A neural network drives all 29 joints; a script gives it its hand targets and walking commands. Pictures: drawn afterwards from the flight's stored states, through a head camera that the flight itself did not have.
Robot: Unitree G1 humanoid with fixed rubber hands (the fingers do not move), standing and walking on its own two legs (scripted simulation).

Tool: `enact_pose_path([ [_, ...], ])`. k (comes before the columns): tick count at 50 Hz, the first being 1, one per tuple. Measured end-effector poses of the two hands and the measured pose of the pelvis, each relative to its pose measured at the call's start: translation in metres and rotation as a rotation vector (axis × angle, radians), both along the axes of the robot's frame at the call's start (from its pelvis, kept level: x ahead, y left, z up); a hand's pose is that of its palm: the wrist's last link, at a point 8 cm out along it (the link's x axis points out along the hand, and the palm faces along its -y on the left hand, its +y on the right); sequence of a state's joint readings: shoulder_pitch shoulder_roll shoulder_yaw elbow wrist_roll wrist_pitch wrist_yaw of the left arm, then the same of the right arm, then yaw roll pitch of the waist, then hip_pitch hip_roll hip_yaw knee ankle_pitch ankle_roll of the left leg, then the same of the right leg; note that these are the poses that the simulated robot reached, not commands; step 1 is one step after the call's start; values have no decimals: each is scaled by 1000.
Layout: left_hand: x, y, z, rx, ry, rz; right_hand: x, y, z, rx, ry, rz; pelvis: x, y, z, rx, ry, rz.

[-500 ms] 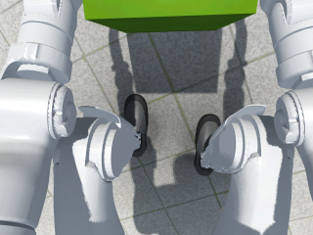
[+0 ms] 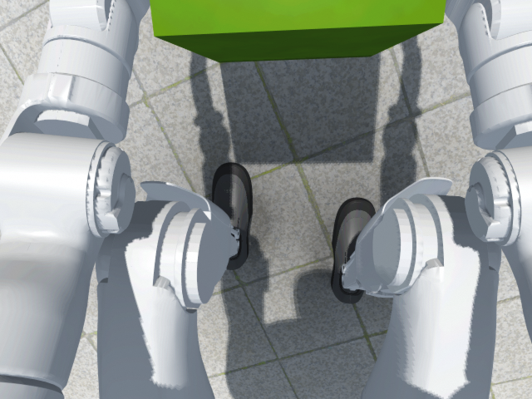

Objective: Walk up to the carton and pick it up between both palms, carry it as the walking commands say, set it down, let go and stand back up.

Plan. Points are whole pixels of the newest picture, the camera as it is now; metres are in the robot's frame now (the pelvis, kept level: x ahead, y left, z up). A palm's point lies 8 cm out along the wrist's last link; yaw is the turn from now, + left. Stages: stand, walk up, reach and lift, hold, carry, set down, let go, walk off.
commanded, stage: reach and lift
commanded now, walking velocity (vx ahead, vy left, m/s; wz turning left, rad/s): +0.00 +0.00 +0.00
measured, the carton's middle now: out of the picture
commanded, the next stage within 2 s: none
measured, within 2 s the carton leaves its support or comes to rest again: leaves its support in 0.10 s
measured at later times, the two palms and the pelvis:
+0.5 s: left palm out of the picture +0.57 +0.13 -0.09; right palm out of the picture +0.55 -0.20 -0.11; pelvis -0.01 +0.00 +0.01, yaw -3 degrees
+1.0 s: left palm out of the picture +0.56 +0.13 -0.04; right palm out of the picture +0.54 -0.20 -0.05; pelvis -0.02 +0.01 +0.05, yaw -4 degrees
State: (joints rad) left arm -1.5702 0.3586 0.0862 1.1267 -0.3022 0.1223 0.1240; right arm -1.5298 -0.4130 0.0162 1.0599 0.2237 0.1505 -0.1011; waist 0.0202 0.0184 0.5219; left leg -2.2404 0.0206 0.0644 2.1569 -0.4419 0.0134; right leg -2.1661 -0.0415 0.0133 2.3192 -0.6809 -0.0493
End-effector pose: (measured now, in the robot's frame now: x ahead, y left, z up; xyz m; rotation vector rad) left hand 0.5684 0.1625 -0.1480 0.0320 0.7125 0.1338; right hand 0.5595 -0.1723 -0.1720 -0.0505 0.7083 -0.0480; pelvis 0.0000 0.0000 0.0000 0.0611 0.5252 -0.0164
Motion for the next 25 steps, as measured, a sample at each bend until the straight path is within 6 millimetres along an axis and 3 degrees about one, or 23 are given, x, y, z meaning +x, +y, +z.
enact_pose_path([
  [11, -1, -16, 17, 12, 24, 0, -8, -11, 11, -25, 54, -40, -4, -1, 2, 1, -34, -12],
  [25, -2, -31, 60, -38, -15, 3, -11, -27, 66, -51, 16, -60, -11, -1, 9, -17, -108, -42],
])
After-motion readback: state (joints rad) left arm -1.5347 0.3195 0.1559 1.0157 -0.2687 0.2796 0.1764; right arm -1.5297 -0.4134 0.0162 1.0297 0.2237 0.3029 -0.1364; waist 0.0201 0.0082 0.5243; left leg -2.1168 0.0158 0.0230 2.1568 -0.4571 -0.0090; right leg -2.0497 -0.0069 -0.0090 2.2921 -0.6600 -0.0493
